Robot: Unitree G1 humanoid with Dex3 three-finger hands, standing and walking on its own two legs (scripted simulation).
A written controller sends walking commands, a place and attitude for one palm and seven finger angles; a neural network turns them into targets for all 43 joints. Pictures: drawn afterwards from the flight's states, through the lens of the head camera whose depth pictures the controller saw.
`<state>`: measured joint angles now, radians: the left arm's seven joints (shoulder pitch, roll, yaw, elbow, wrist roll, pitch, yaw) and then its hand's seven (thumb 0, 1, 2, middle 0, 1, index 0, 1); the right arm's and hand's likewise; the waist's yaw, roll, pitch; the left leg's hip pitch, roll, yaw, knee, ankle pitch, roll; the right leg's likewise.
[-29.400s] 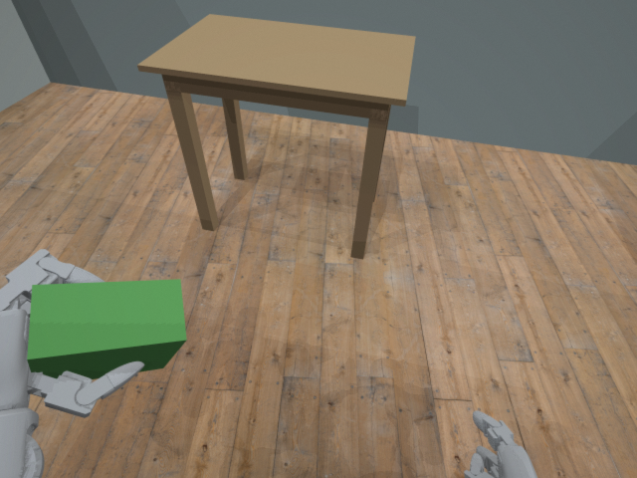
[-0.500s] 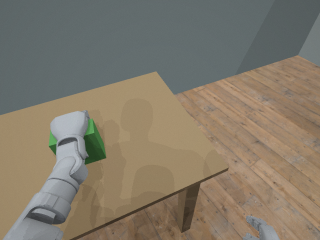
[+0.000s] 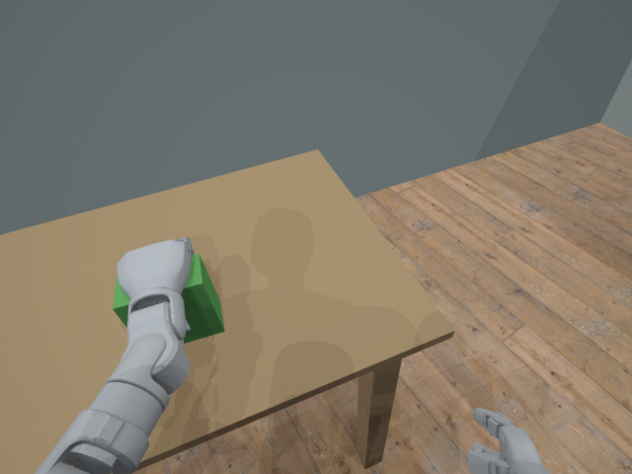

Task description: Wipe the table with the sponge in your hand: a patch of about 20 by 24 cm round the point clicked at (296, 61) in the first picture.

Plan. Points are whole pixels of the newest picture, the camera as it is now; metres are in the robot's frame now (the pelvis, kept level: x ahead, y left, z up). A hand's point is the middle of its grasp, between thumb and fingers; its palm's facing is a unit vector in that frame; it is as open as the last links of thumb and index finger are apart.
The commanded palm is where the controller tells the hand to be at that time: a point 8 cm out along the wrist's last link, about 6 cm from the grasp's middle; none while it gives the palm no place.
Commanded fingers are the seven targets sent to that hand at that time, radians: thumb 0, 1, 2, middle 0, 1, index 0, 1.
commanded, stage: wipe back along the middle lane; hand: left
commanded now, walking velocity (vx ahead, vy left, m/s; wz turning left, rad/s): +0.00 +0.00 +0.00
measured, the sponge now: (177, 312) +0.33 +0.25 +0.02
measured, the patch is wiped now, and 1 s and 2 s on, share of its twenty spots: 0.75 0.90 0.90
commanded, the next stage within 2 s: slide across to the third lane in 0.74 s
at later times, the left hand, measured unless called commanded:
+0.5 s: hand (181, 318) +0.29 +0.21 +0.06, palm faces +0.04 -0.07 -1.00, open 10.2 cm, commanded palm +0.24 +0.20 +0.09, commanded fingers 0.00 0.10 1.30 -1.20 -1.60 -1.20 -1.60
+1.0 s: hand (191, 345) +0.26 +0.19 +0.06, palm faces +0.03 -0.08 -1.00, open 10.2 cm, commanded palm +0.22 +0.17 +0.11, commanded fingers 0.00 0.10 1.30 -1.20 -1.60 -1.20 -1.60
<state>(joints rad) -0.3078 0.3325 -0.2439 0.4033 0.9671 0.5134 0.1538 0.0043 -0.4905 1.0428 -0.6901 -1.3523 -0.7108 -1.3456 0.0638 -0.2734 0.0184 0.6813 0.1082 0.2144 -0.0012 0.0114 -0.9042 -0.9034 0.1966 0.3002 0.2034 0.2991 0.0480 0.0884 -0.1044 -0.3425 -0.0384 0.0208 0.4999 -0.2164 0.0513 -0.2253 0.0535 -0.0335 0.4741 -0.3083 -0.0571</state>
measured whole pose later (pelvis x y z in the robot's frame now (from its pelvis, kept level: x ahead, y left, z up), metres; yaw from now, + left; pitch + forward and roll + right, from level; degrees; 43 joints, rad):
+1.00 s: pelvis -0.01 -0.02 +0.00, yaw -1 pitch -1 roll +1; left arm 0.00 0.30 -0.35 0.02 0.99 0.61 0.14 0.01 -0.48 1.04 -0.68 -1.36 -0.70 -1.35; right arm -0.02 -0.27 0.02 0.67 0.10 0.19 0.05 0.01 -0.90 -0.90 0.20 0.30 0.20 0.30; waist 0.08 0.11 -0.08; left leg -0.27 -0.02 0.03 0.51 -0.22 0.03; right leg -0.17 0.07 -0.02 0.52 -0.33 -0.08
